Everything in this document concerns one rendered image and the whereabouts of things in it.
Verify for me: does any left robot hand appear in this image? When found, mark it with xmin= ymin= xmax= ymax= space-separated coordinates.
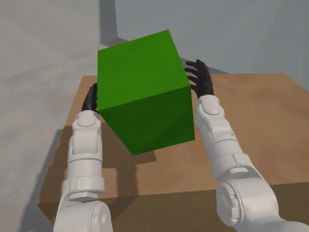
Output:
xmin=81 ymin=83 xmax=99 ymax=114

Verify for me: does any right robot forearm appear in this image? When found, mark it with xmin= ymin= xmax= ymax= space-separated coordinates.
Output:
xmin=194 ymin=95 xmax=279 ymax=211

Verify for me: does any right robot upper arm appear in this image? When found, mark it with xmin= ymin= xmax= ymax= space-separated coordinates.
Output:
xmin=215 ymin=177 xmax=309 ymax=232

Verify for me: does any carton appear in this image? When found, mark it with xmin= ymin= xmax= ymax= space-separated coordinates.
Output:
xmin=97 ymin=30 xmax=195 ymax=156

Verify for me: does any pedestal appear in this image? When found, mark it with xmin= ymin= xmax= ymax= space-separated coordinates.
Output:
xmin=36 ymin=72 xmax=309 ymax=232

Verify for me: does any left robot forearm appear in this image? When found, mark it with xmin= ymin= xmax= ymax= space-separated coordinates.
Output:
xmin=53 ymin=110 xmax=105 ymax=232

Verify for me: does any left robot upper arm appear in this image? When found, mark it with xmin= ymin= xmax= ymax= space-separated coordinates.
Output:
xmin=53 ymin=200 xmax=113 ymax=232

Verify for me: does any right robot hand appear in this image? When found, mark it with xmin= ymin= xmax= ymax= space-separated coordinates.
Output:
xmin=184 ymin=59 xmax=214 ymax=100

